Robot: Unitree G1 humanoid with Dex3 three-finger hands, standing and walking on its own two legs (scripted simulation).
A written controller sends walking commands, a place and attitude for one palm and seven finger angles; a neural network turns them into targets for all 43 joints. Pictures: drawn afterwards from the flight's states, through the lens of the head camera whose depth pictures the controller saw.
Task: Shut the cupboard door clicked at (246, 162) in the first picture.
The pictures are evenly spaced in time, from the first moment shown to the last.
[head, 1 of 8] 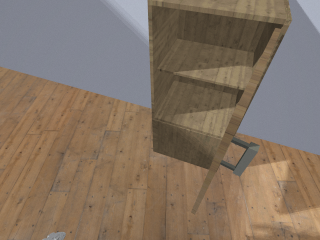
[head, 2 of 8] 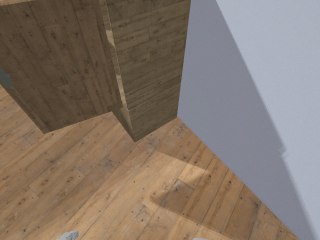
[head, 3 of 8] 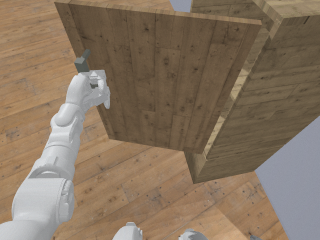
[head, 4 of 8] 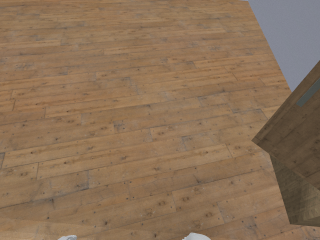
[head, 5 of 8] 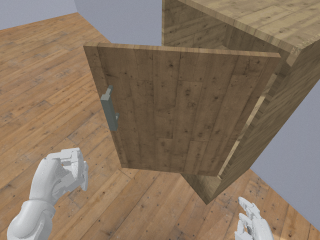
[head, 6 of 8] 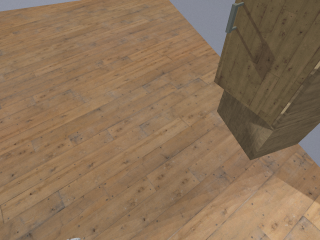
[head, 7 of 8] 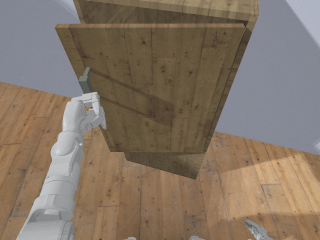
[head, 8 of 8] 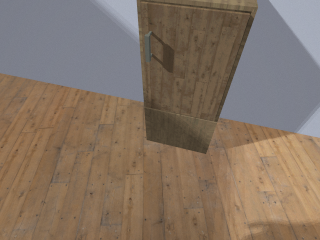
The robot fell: no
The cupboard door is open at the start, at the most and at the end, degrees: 79 79 0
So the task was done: yes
